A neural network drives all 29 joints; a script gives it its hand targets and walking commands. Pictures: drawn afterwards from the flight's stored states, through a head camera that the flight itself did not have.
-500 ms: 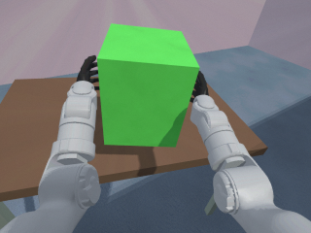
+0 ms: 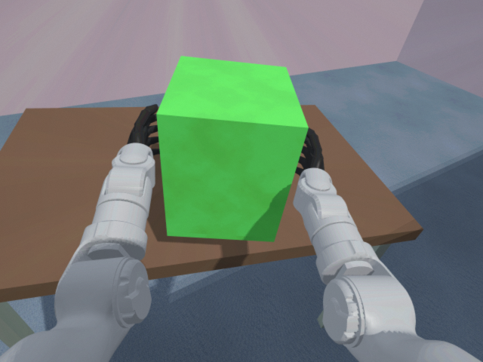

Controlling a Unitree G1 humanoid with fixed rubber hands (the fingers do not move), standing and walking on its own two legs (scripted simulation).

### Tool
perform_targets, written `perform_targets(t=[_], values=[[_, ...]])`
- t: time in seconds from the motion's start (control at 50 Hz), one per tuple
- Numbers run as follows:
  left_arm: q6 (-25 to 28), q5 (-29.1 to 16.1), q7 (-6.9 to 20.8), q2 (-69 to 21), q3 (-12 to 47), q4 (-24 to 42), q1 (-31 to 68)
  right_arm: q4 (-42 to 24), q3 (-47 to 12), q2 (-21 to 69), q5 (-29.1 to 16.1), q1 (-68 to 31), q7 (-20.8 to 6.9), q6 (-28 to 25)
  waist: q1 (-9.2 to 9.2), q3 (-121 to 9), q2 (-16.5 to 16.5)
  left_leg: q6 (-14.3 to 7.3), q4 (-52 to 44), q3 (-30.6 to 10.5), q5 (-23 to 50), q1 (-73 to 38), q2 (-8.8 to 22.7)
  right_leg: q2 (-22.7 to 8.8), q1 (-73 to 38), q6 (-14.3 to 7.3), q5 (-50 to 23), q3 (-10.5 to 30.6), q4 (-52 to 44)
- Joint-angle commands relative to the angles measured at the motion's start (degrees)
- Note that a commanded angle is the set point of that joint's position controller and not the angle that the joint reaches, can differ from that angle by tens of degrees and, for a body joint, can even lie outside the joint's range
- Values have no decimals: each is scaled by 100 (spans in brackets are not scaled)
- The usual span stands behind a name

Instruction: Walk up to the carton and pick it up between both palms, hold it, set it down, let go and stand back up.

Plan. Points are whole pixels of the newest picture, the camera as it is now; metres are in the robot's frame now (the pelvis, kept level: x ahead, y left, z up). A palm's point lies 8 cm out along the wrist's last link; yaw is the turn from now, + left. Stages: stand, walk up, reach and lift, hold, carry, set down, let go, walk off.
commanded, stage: set down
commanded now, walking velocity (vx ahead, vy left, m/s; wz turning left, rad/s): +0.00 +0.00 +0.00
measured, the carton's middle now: (227, 149) +0.47 +0.02 +0.14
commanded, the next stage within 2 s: none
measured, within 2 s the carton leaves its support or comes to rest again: rests again in 1.70 s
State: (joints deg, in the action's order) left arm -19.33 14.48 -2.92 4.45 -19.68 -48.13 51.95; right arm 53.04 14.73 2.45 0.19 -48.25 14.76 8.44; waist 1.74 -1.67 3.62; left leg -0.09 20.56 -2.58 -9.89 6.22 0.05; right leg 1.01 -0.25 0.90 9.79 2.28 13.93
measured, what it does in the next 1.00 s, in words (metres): stands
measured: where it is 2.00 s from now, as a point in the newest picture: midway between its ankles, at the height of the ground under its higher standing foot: outside the picture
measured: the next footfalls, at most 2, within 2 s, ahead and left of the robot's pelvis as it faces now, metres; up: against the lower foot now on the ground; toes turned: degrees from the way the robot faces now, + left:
none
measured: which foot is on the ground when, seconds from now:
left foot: down 0.00-1.00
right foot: down 0.00-1.00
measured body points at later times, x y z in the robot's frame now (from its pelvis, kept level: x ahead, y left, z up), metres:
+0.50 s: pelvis +0.01 +0.01 +0.00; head +0.00 +0.05 +0.45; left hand +0.44 +0.18 +0.13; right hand +0.42 -0.12 +0.13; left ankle +0.02 +0.11 -0.75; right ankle -0.02 -0.13 -0.75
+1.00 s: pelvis +0.02 +0.01 +0.00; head +0.02 +0.04 +0.45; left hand +0.46 +0.18 +0.12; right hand +0.42 -0.12 +0.11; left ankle +0.02 +0.11 -0.75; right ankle -0.02 -0.13 -0.75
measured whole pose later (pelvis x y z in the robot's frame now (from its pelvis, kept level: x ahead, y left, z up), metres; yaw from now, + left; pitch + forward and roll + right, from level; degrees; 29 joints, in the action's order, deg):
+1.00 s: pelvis +0.02 +0.01 +0.00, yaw -1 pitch +1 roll -1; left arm -5.5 12.6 2.2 8.2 -21.8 -62.8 53.3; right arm 48.9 27.7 9.9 14.8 -44.2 11.4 3.0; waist 0.2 -2.3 3.6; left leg -1.0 20.1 1.1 -10.4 11.0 -0.2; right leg -0.4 6.0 1.7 11.0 2.3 15.6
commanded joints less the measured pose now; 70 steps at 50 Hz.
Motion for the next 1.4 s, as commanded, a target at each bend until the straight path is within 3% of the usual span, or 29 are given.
perform_targets(t=[0.0,0.18,0.4,0.62,0.8,0.9,1.22,1.38], values=[[597,-541,1360,-3841,1587,503,4718,-1665,-1495,3443,-17,-5767,-1112,-700,-29,-3499,-543,273,31,660,2093,-1404,-186,108,-492,155,-2050,-520,92],[767,-385,1449,-3616,1354,203,4486,-1332,-1062,3307,344,-5312,-1200,-785,-10,-3137,-681,386,10,742,2379,-1469,-125,129,-369,81,-1835,-579,43],[1221,-674,1358,-3799,1822,420,4781,-1439,-1076,3539,612,-5121,-1311,-1079,70,-3971,-964,628,314,706,3400,-1796,-46,164,-120,14,-2077,-624,143],[1579,-715,1414,-3617,1657,-55,4703,-1544,-1243,3847,804,-5009,-1307,-1125,-79,-4293,-787,490,338,710,3417,-1283,-49,75,-378,91,-2735,-486,414],[1683,-449,1580,-3140,1086,-560,4465,-1377,-927,3819,1125,-4677,-1327,-1056,-201,-3779,-625,361,113,840,2960,-835,-47,-1,-573,135,-2665,-455,457],[1782,-372,1631,-3000,969,-671,4548,-1309,-660,3850,1388,-4509,-1352,-1084,-174,-3725,-699,372,57,917,2840,-770,-37,-27,-491,137,-2454,-480,435],[2406,-556,1566,-3168,1337,-887,4773,-1159,-476,4072,1930,-4379,-1392,-1604,-121,-4770,-1047,588,496,845,4000,-1199,128,-9,202,86,-2379,-594,558],[2627,-522,1591,-3065,1187,-1275,4669,-989,-475,4089,1989,-4337,-1387,-1697,-175,-4642,-882,486,461,838,3701,-842,118,-50,120,112,-2475,-559,674]])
